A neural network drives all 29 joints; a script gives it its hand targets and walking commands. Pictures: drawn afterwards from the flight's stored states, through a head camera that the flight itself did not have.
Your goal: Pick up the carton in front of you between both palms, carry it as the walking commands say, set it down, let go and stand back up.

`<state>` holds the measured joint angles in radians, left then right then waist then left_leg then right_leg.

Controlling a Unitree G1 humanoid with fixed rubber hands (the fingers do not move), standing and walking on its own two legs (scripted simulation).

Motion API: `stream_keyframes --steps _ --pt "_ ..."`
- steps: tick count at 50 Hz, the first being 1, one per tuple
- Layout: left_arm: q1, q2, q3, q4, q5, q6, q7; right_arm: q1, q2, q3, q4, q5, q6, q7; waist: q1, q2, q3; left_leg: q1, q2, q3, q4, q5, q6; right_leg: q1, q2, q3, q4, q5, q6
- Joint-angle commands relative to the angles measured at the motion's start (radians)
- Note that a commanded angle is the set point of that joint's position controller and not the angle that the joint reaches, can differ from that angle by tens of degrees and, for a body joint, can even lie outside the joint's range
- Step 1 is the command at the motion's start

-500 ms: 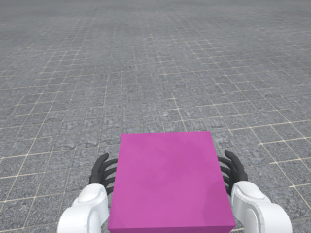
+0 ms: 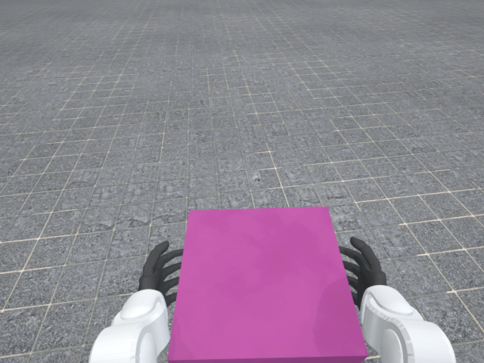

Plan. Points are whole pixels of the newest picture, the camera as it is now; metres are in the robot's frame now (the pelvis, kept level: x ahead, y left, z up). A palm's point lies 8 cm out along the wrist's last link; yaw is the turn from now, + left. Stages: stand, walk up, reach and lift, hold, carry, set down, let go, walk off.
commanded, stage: carry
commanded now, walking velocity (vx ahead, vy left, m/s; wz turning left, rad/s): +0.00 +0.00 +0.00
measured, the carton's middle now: (260, 307) +0.24 +0.00 +0.02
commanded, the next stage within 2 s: hold in 1.26 s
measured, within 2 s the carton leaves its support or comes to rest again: neither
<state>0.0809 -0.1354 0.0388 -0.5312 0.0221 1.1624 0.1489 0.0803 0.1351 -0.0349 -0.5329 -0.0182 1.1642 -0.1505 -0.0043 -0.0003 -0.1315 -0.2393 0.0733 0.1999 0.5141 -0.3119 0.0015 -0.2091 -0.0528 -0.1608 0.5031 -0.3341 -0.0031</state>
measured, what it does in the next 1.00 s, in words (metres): stands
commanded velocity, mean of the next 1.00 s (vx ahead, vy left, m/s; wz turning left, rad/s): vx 0.00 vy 0.00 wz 0.00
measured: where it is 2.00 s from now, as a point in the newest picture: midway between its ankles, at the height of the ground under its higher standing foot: outside the picture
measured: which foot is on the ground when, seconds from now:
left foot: down 0.00-1.00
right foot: down 0.00-1.00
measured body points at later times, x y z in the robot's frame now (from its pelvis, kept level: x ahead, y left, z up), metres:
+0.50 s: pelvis -0.04 +0.00 +0.00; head -0.06 +0.00 +0.45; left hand +0.23 +0.16 +0.05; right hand +0.23 -0.15 +0.05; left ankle -0.03 +0.10 -0.74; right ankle -0.05 -0.10 -0.74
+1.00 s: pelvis -0.04 +0.01 +0.00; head -0.04 +0.01 +0.45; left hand +0.26 +0.16 +0.03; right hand +0.26 -0.14 +0.03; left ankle -0.03 +0.10 -0.74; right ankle -0.05 -0.10 -0.74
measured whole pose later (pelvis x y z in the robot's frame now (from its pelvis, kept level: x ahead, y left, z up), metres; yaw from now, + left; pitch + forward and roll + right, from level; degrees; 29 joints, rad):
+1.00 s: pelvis -0.04 +0.01 +0.00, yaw +0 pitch +2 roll +0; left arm -0.18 -0.14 0.15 0.09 0.21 0.73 0.03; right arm -0.18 0.14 -0.15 0.10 -0.20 0.72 -0.03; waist 0.00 0.00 -0.07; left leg -0.29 0.06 0.20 0.49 -0.24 0.02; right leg -0.26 -0.06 -0.16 0.49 -0.26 0.00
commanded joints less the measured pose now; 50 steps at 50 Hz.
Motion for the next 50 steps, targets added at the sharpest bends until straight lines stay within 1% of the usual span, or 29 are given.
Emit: stream_keyframes --steps 1,5,8,13,18,25,33,36,38,41,44,47,50 --pt "-0.330 -0.635 -0.543 -0.084 -0.166 -0.012 -0.043 -0.330 0.641 0.542 -0.082 0.164 -0.014 0.041 0.000 -0.001 -0.100 0.064 0.105 -0.101 -0.065 0.350 0.003 0.026 -0.115 0.098 -0.071 0.387 -0.009" --pt "-0.352 -0.622 -0.552 -0.043 -0.155 -0.016 -0.070 -0.352 0.629 0.549 -0.041 0.150 -0.019 0.068 0.000 -0.001 -0.083 0.053 0.104 -0.106 -0.082 0.307 0.006 0.012 -0.113 0.102 -0.088 0.331 -0.010" --pt "-0.374 -0.585 -0.536 0.007 -0.138 -0.033 -0.090 -0.375 0.585 0.533 0.008 0.136 -0.036 0.089 0.001 0.000 -0.077 0.048 0.103 -0.109 -0.093 0.280 0.008 0.003 -0.111 0.103 -0.096 0.294 -0.012" --pt "-0.420 -0.567 -0.510 0.085 -0.124 -0.087 -0.127 -0.423 0.559 0.513 0.081 0.124 -0.090 0.127 0.002 0.001 -0.086 0.045 0.101 -0.110 -0.106 0.235 0.011 -0.006 -0.109 0.105 -0.105 0.244 -0.015" --pt "-0.457 -0.573 -0.490 0.172 -0.096 -0.154 -0.161 -0.452 0.567 0.488 0.176 0.091 -0.156 0.159 0.001 0.001 -0.110 0.045 0.102 -0.110 -0.107 0.225 0.013 -0.002 -0.110 0.106 -0.104 0.235 -0.017" --pt "-0.519 -0.593 -0.439 0.331 -0.052 -0.271 -0.209 -0.513 0.590 0.433 0.331 0.040 -0.276 0.210 0.000 0.002 -0.124 0.038 0.103 -0.111 -0.109 0.212 0.013 -0.006 -0.111 0.107 -0.104 0.225 -0.019" --pt "-0.616 -0.622 -0.365 0.544 0.005 -0.451 -0.263 -0.617 0.624 0.370 0.547 -0.002 -0.455 0.266 -0.001 0.004 -0.152 0.047 0.104 -0.115 -0.106 0.225 0.015 0.005 -0.109 0.105 -0.093 0.227 -0.018" --pt "-0.663 -0.665 -0.377 0.591 0.002 -0.514 -0.283 -0.665 0.666 0.381 0.596 0.001 -0.518 0.287 -0.001 0.005 -0.166 0.055 0.103 -0.117 -0.105 0.234 0.015 0.012 -0.109 0.105 -0.089 0.235 -0.017" --pt "-0.689 -0.709 -0.400 0.602 -0.005 -0.536 -0.297 -0.691 0.710 0.403 0.608 0.009 -0.541 0.299 -0.002 0.005 -0.178 0.062 0.103 -0.118 -0.102 0.244 0.016 0.018 -0.109 0.105 -0.086 0.244 -0.018" --pt "-0.709 -0.785 -0.447 0.584 -0.024 -0.535 -0.316 -0.709 0.788 0.448 0.592 0.027 -0.538 0.317 -0.002 0.005 -0.198 0.071 0.104 -0.118 -0.093 0.267 0.017 0.027 -0.110 0.105 -0.080 0.265 -0.017" --pt "-0.698 -0.837 -0.488 0.544 -0.050 -0.499 -0.325 -0.698 0.842 0.486 0.551 0.051 -0.501 0.327 -0.002 0.004 -0.214 0.079 0.105 -0.116 -0.081 0.297 0.017 0.034 -0.113 0.103 -0.071 0.292 -0.014" --pt "-0.665 -0.832 -0.469 0.552 -0.042 -0.463 -0.327 -0.663 0.836 0.464 0.557 0.041 -0.465 0.328 0.000 0.002 -0.216 0.082 0.105 -0.114 -0.071 0.326 0.018 0.035 -0.114 0.101 -0.063 0.320 -0.011" --pt "-0.655 -0.823 -0.444 0.570 -0.029 -0.452 -0.329 -0.652 0.825 0.438 0.577 0.026 -0.453 0.330 0.001 0.002 -0.202 0.074 0.105 -0.113 -0.069 0.332 0.019 0.026 -0.115 0.101 -0.061 0.330 -0.010"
